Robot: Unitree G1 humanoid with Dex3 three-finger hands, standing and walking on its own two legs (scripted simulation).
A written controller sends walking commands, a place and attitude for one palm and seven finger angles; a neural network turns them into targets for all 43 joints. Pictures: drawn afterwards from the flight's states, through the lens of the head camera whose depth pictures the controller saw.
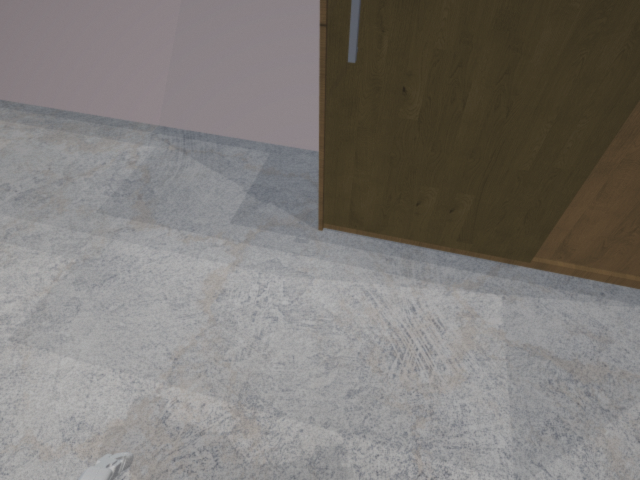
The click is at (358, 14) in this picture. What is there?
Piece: wardrobe's sliding door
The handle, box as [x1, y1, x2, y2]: [348, 0, 360, 62]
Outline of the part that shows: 360,0 351,0 348,61 354,62 356,58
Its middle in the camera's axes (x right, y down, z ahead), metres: +0.09 -0.59 +0.98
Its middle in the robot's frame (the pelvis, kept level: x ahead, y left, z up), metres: +1.15 -0.04 +0.14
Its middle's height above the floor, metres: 0.91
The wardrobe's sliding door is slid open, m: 0.00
